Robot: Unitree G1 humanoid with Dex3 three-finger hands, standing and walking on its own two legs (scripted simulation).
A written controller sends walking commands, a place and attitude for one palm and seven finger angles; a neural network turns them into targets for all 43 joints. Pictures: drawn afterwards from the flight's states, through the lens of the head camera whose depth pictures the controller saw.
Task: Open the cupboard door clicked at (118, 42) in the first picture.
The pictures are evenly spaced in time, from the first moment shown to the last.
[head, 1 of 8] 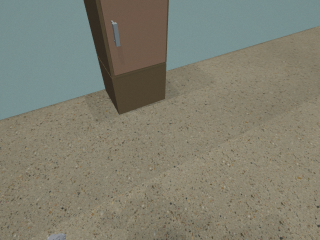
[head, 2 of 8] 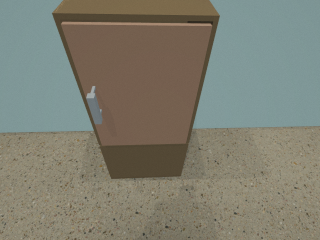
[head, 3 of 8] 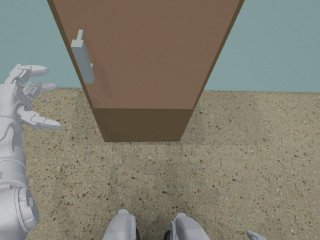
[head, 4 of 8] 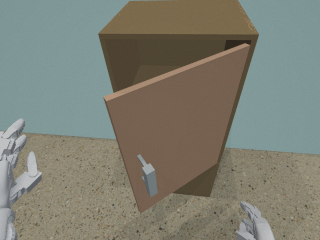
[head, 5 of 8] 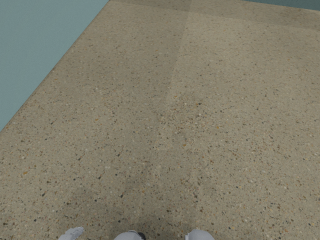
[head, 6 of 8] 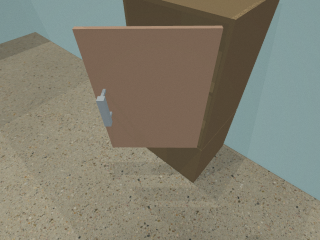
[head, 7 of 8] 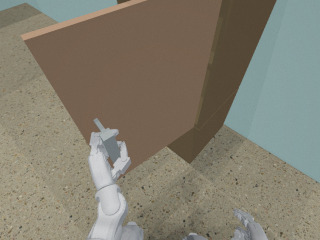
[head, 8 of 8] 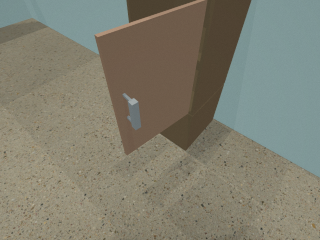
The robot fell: no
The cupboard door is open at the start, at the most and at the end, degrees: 0 81 81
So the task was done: yes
